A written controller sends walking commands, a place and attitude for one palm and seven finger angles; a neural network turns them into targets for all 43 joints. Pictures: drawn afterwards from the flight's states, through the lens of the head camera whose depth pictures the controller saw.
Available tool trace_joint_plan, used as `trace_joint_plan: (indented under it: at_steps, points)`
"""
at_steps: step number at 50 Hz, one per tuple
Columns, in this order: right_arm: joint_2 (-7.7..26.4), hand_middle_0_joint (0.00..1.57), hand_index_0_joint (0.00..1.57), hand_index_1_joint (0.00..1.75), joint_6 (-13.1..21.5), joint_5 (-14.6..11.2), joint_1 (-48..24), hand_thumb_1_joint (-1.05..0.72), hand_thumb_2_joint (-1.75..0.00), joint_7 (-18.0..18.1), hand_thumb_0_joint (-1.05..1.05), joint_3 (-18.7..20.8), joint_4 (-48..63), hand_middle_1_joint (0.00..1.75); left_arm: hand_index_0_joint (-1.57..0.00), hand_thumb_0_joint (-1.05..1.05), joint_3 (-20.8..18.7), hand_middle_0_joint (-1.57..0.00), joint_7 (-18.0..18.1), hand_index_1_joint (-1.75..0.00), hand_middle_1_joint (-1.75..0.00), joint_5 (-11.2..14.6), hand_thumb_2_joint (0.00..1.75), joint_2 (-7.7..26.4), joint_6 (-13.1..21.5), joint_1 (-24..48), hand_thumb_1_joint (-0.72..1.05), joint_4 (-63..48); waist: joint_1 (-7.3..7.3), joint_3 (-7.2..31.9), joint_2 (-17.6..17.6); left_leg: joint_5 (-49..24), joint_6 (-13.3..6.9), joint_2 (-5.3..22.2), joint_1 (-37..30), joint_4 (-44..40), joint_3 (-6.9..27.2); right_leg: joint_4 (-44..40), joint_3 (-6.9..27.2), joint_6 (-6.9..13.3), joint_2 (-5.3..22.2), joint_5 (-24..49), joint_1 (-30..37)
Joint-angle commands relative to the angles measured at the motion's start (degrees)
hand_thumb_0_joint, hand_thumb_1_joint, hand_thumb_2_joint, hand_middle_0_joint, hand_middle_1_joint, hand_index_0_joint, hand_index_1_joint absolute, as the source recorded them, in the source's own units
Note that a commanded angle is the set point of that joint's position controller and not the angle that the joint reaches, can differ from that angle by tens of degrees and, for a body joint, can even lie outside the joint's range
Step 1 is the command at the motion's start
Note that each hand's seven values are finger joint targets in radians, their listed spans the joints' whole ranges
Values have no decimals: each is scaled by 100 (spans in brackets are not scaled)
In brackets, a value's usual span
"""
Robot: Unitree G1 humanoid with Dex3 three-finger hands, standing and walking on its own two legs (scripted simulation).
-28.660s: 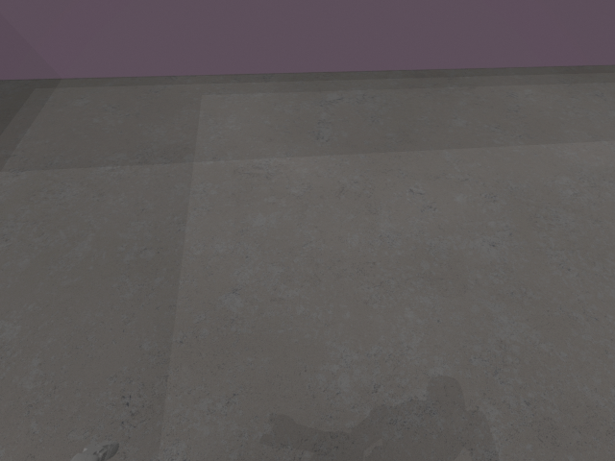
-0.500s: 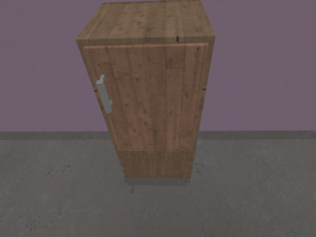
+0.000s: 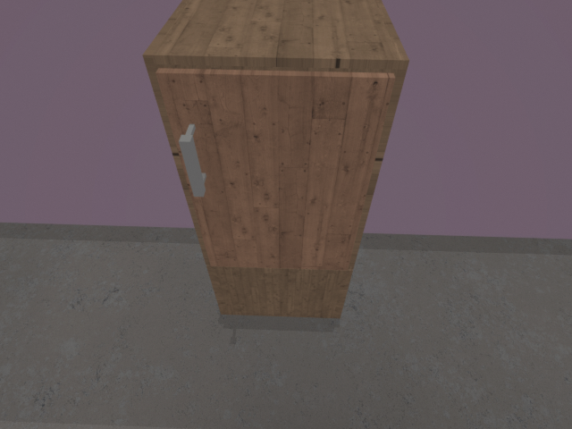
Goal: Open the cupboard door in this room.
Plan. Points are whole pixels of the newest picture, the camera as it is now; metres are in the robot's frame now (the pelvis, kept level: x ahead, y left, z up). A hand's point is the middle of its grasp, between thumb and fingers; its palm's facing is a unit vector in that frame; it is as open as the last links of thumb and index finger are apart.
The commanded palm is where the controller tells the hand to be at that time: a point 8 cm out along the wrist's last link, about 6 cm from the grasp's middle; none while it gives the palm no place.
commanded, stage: shuffle to correct the standing spot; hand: left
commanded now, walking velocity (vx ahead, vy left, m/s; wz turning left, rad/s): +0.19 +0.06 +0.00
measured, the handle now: (195, 161) +0.59 +0.22 +0.03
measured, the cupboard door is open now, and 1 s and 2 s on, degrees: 0 0 0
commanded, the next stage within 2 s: come to a stop and stand still in 0.10 s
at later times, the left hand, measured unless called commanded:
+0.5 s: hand out of the picture +0.10 +0.21 -0.17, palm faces +0.05 -0.97 -0.24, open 7.3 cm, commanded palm none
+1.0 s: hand out of the picture +0.10 +0.23 -0.15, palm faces +0.00 -0.97 -0.26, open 7.4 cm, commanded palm none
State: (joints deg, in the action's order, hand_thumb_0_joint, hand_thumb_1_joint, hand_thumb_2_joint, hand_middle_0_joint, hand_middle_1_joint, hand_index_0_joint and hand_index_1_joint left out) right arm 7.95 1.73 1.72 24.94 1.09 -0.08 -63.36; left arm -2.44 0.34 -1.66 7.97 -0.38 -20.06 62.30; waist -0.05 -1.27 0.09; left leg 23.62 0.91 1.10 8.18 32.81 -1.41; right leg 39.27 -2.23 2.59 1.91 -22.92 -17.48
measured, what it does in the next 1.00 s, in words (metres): steps on the spot: left foot, then right foot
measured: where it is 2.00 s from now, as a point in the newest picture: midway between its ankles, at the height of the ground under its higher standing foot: outside the picture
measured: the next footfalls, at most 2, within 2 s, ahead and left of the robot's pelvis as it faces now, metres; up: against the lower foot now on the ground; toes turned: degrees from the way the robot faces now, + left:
left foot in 0.26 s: +0.11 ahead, +0.15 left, +0.00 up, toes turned +3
right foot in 0.46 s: +0.10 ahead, -0.07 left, +0.00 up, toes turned -1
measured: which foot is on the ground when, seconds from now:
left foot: down 0.00-0.06, up 0.08-0.24, down 0.26-1.00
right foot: down 0.00-0.24, up 0.26-0.44, down 0.46-1.00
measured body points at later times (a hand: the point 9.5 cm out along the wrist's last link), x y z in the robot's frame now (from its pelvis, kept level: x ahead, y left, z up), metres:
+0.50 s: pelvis +0.07 +0.02 +0.00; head +0.10 +0.01 +0.45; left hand +0.10 +0.26 -0.15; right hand +0.09 -0.20 -0.16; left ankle +0.06 +0.15 -0.73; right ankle +0.10 -0.07 -0.73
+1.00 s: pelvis +0.06 +0.04 +0.01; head +0.05 +0.02 +0.46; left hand +0.10 +0.28 -0.13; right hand +0.09 -0.18 -0.15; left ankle +0.05 +0.14 -0.73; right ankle +0.10 -0.07 -0.73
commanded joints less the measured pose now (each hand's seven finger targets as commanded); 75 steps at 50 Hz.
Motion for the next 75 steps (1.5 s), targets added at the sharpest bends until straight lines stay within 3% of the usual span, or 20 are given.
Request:
trace_joint_plan:
  at_steps: [1, 3, 4, 7, 10, 11, 12, 13, 14, 19, 21, 24, 28, 33, 36, 38, 40, 43, 46, 75]
  points:
    - [616, 20, 20, 30, 148, -58, 129, -90, -90, 87, 0, 105, 237, 30, -20, 0, -103, -20, -18, -30, -30, 29, 90, 338, 353, -290, 90, -340, 299, -506, -374, -1794, -734, 638, 1327, -293, 568, -576, 187, 257, 93, 693, 903]
    - [295, 20, 20, 30, 185, -78, -325, -90, -90, 26, 0, 87, 555, 30, -20, 0, -283, -20, 69, -30, -30, 57, 90, 1064, 436, -1468, 90, 87, 627, -142, 1632, 703, -257, -144, 2863, 1961, -441, -1864, 2512, 1058, 1902, 1931, 2231]
    - [390, 20, 20, 30, 166, -49, -802, -90, -90, 17, 0, 122, 710, 30, -20, 0, -284, -20, 123, -30, -30, 27, 90, 1016, 435, -1576, 90, 147, 739, -331, 1406, 1299, -214, 74, 3283, 2748, -59, -2041, 2966, 1425, 2272, 2414, 2127]
    - [150, 20, 20, 30, 149, -91, -707, -90, -90, -132, 0, 189, 700, 30, -20, 0, -232, -20, 181, -30, -30, -45, 90, 875, 388, -494, 90, -191, 129, -374, 701, 896, -273, 505, 2262, 2019, 294, -1880, 1725, 1081, 1961, 1664, 660]
    - [16, 20, 20, 30, 98, -41, 376, -90, -90, -139, 0, 147, 296, 30, -20, 0, -224, -20, 93, -30, -30, 8, 90, 807, 272, 214, 90, -369, -405, -399, 587, -775, -123, -98, -315, 49, -698, -1463, 373, 428, 858, -551, -1279]
    - [264, 20, 20, 30, 109, -14, 731, -90, -90, -92, 0, 199, 169, 30, -20, 0, -162, -20, 70, -30, -30, 15, 90, 584, 202, 298, 90, -456, -488, -547, -353, -235, -123, 146, -515, -512, -238, -555, 86, 251, 482, -828, -1565]
    - [773, 20, 20, 30, 148, 44, 1126, -90, -90, -37, 0, 305, 168, 30, -20, 0, -109, -20, 48, -30, -30, 28, 90, 259, 151, 202, 90, -597, -588, -416, -1852, 185, -676, 1494, -486, -1603, 1832, 1025, -480, -113, -154, -1162, -2044]
    - [1021, 20, 20, 30, 100, 58, 1118, -90, -90, 51, 0, 351, 280, 30, -20, 0, -111, -20, 45, -30, -30, 60, 90, 271, 179, 364, 90, -767, -574, -344, -1482, -6, -1333, 2287, -353, -2158, 2929, 1905, -189, -70, -120, -1257, -2242]
    - [994, 20, 20, 30, 104, 65, 672, -90, -90, 44, 0, 345, 395, 30, -20, 0, -84, -20, 53, -30, -30, 23, 90, 188, 203, 523, 90, -779, -456, -456, -669, -301, -1495, 2296, 136, -2078, 2800, 2332, 44, -2, 69, -1040, -2115]
    - [704, 20, 20, 30, 178, 21, -653, -90, -90, 143, 0, 165, 611, 30, -20, 0, 48, -20, 92, -30, -30, 97, 90, 26, 139, -15, 90, -335, 98, -27, -797, -4584, -1038, 1493, 564, -1130, 470, 428, -46, -252, 200, -4, -283]
    - [812, 20, 20, 30, 87, -39, -719, -90, -90, 149, 0, 228, 602, 30, -20, 0, 37, -20, 99, -30, -30, 79, 90, 136, 147, -259, 90, -250, 180, 226, -459, -3867, -752, 1207, 471, -710, 234, -851, -194, -281, 70, 1166, 385]
    - [447, 20, 20, 30, -25, -117, -571, -90, -90, 112, 0, 227, 623, 30, -20, 0, -14, -20, 136, -30, -30, 51, 90, 830, 199, -117, 90, -351, -18, 143, 106, -1565, -161, 369, 815, -408, -177, -964, 836, 151, 1061, 4223, 582]
    - [306, 20, 20, 30, -228, -117, -573, -90, -90, 100, 0, 275, 519, 30, -20, 0, -46, -20, 203, -30, -30, 41, 90, 959, 161, 126, 90, -470, 3, 303, 1317, 175, 24, 74, 977, 569, -249, -1270, 1150, 648, 1474, 5278, 773]
    - [306, 20, 20, 30, -211, -124, -394, -90, -90, 83, 0, 257, 403, 30, -20, 0, -119, -20, 228, -30, -30, 79, 90, 999, 73, 617, 90, -713, -136, 418, 624, -1142, 27, 143, 222, -735, -167, -973, 882, 459, 1108, 3824, 506]
    - [602, 20, 20, 30, -143, -50, -857, -90, -90, 80, 0, 267, 539, 30, -20, 0, -68, -20, 190, -30, -30, 92, 90, 686, -37, 835, 90, -833, 59, 22, -995, -2520, -428, 960, 579, -1345, 568, -705, 187, -154, 244, 1353, 289]
    - [1055, 20, 20, 30, -73, -185, -1606, -90, -90, 44, 0, 337, 988, 30, -20, 0, 31, -20, 388, -30, -30, 114, 90, 852, 40, -147, 90, -391, 410, 274, -638, -2990, -262, 1050, 449, 37, 35, -1105, 497, -53, 621, 2257, 421]
    - [515, 20, 20, 30, -146, -115, -745, -90, -90, -20, 0, 229, 1093, 30, -20, 0, 11, -20, 291, -30, -30, 73, 90, 1159, 174, 570, 90, -806, -160, 732, 6, -423, -91, 253, 510, -169, -97, -1507, 1246, 373, 1104, 1038, 295]
    - [594, 20, 20, 30, -71, -42, -536, -90, -90, -48, 0, 171, 1109, 30, -20, 0, 93, -20, 200, -30, -30, 63, 90, 911, 111, 815, 90, -884, -142, -170, -837, -883, -325, 624, 751, -1090, 458, -1172, 462, 72, 336, 389, -203]
    - [844, 20, 20, 30, -79, -53, -774, -90, -90, -29, 0, 165, 1263, 30, -20, 0, 144, -20, 148, -30, -30, 58, 90, 786, 60, 567, 90, -765, 33, -620, -216, 185, -406, 691, 1383, -1630, 609, -1204, 313, -30, 173, 462, 115]
    - [556, 20, 20, 30, 30, -83, -402, -90, -90, 68, 0, 9, 79, 30, -20, 0, 184, -20, 152, -30, -30, 104, 90, 724, 237, 341, 90, 81, -17, -213, -44, -1448, -231, 510, 236, -1344, 81, -1621, 539, 35, 494, 1825, 547]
